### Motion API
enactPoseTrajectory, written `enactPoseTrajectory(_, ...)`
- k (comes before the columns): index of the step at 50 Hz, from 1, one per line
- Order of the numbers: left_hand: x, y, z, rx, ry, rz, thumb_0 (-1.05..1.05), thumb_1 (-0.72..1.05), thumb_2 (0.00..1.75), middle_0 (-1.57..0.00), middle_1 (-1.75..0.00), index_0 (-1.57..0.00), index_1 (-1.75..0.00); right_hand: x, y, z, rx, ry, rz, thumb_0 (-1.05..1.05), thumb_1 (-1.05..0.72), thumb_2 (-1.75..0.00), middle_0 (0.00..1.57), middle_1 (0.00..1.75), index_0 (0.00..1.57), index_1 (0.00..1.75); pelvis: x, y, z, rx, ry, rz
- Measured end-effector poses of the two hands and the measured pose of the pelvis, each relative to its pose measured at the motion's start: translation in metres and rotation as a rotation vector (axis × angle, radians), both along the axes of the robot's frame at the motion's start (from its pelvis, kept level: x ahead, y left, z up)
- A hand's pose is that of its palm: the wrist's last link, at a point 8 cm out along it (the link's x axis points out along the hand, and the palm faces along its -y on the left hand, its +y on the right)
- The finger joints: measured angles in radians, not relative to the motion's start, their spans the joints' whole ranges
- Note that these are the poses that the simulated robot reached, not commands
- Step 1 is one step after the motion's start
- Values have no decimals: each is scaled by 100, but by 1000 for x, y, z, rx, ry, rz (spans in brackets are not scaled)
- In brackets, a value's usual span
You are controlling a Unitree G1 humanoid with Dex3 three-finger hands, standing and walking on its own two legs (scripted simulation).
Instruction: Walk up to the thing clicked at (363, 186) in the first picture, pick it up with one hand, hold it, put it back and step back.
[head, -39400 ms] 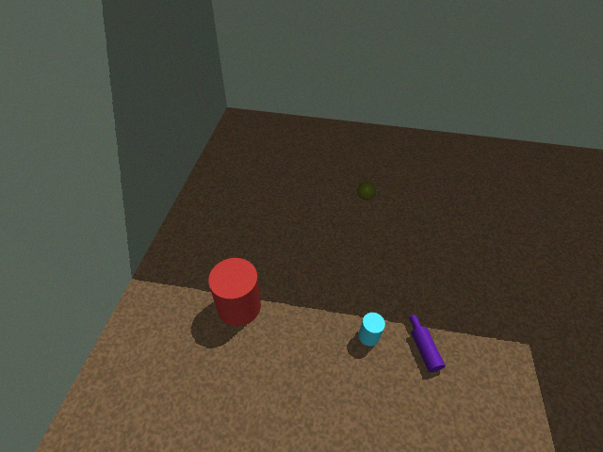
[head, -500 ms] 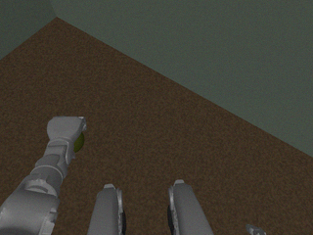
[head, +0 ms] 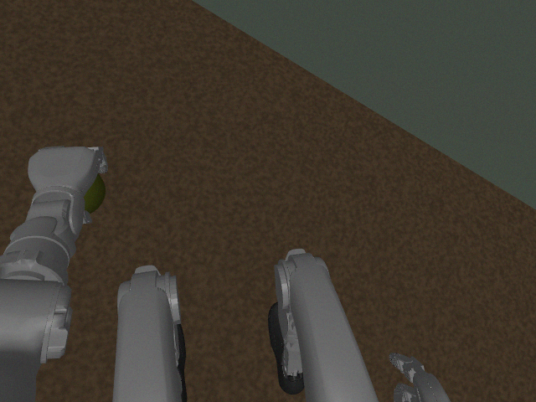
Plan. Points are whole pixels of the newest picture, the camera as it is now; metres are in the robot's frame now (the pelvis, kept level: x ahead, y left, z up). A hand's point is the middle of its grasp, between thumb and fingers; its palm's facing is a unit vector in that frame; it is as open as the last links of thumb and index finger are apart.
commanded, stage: crouch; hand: left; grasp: from above
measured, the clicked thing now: (76, 190) +0.45 +0.25 -0.20
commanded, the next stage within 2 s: lower in 0.70 s
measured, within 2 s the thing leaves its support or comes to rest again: neither
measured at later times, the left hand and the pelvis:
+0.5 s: hand (90, 199) +0.45 +0.25 -0.24, palm faces -0.45 -0.02 -0.89, open 10.1 cm; pelvis -0.01 +0.00 -0.07, yaw -2 degrees
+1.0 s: hand (96, 201) +0.46 +0.25 -0.29, palm faces -0.49 -0.03 -0.87, open 10.0 cm; pelvis -0.01 +0.00 -0.11, yaw -4 degrees
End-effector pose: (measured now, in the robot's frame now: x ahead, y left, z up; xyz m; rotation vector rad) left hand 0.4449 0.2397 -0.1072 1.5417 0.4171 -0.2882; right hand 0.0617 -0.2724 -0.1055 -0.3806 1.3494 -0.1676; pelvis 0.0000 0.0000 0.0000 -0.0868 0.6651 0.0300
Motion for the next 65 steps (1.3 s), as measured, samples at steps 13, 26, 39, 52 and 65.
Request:
enactPoseTrajectory(13, 7, 6, -45, -10, 40, 12, 2, -12, 63, -59, -57, -70, -69, -4, -4, -34, 26, 45, 12, 0, -91, -90, 20, 30, 20, 30, 1, -1, -35, -10, -5, -15)
enactPoseTrajectory(26, 9, 6, -80, -10, 23, -8, 1, -9, 58, -58, -57, -70, -68, -35, -3, -67, 35, 95, -7, 0, -91, -90, 20, 30, 20, 30, -10, 0, -72, -16, -31, -28)
enactPoseTrajectory(39, 17, 7, -99, -6, 19, 1, 1, -8, 55, -58, -57, -71, -66, -50, 0, -88, 39, 114, -7, 0, -91, -90, 20, 30, 20, 30, -13, 0, -97, -21, -48, -33)
enactPoseTrajectory(52, 19, 9, -131, -23, 59, 4, 0, -8, 52, -60, -56, -74, -64, -52, -1, -100, 40, 146, 26, 0, -91, -90, 20, 30, 20, 30, -11, -1, -113, -33, -62, -42)
enactPoseTrajectory(65, 21, 9, -162, -25, 18, -6, -1, -7, 47, -63, -55, -77, -60, -49, -4, -112, 20, 159, 36, 0, -92, -90, 20, 30, 20, 30, -7, 0, -132, -43, -72, -50)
